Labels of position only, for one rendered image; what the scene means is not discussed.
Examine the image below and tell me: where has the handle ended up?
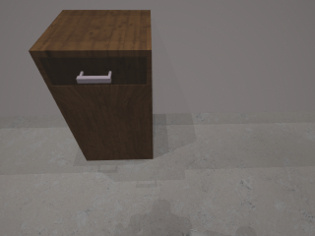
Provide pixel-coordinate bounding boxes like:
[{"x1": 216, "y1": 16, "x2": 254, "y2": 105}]
[{"x1": 76, "y1": 71, "x2": 112, "y2": 84}]

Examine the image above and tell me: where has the drawer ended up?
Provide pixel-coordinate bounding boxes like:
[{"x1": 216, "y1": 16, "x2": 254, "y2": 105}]
[{"x1": 38, "y1": 56, "x2": 148, "y2": 86}]

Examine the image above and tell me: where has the cabinet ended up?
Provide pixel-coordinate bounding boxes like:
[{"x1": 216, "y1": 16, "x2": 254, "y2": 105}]
[{"x1": 29, "y1": 10, "x2": 154, "y2": 161}]

